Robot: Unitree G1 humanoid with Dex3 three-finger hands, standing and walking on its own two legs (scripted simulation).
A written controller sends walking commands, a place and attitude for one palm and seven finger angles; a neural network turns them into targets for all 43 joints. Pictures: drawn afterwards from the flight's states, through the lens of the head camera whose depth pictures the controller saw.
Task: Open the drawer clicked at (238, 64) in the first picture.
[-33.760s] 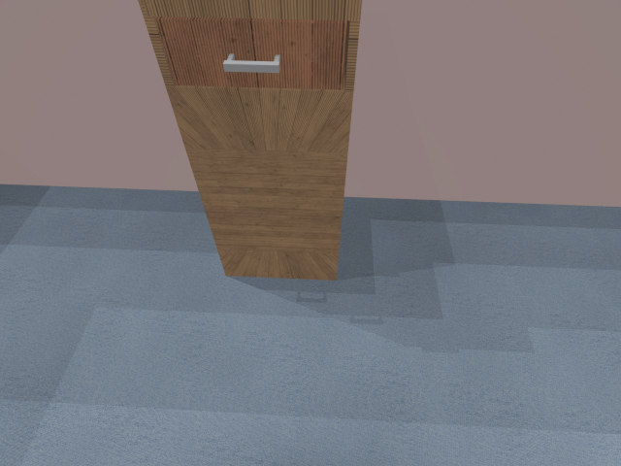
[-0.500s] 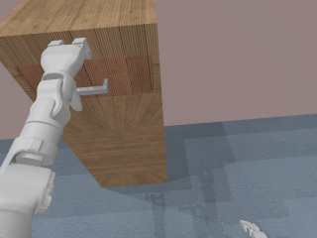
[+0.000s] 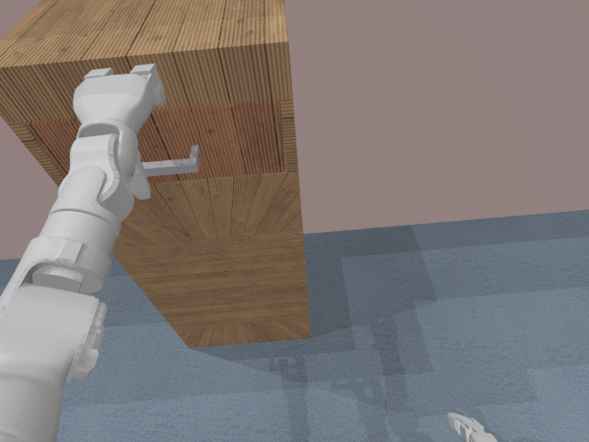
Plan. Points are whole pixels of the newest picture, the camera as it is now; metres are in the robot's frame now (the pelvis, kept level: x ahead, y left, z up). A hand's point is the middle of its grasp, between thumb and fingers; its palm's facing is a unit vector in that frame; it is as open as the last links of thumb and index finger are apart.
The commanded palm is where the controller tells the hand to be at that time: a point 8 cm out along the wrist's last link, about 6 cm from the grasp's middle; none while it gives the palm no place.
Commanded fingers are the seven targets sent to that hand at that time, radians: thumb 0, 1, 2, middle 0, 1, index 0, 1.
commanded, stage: lower the fingers behind the handle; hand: left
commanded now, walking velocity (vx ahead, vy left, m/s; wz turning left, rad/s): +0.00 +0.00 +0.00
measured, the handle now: (163, 160) +0.51 +0.24 +0.10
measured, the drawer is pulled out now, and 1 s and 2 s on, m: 0.00 0.00 0.00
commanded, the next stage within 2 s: close the thumb around the handle in 1.62 s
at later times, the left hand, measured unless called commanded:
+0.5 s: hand (143, 189) +0.43 +0.24 +0.12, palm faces -0.02 +0.04 -1.00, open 13.9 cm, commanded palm +0.41 +0.23 +0.18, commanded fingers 0.00 -0.50 0.30 -0.30 -1.20 -0.30 -1.20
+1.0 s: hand (153, 186) +0.45 +0.24 +0.11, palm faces +0.02 +0.01 -1.00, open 13.9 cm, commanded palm +0.42 +0.24 +0.15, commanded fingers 0.00 -0.50 0.30 -0.30 -1.20 -0.30 -1.20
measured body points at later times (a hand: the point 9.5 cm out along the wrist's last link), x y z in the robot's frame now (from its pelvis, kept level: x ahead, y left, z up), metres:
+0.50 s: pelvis -0.01 +0.00 +0.00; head +0.03 -0.03 +0.44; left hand +0.42 +0.24 +0.18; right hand +0.12 -0.26 -0.13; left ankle -0.02 +0.10 -0.74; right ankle +0.00 -0.11 -0.74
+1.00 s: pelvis +0.00 +0.00 -0.01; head +0.04 -0.02 +0.44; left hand +0.44 +0.23 +0.16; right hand +0.08 -0.27 -0.14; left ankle -0.02 +0.10 -0.74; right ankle +0.00 -0.11 -0.74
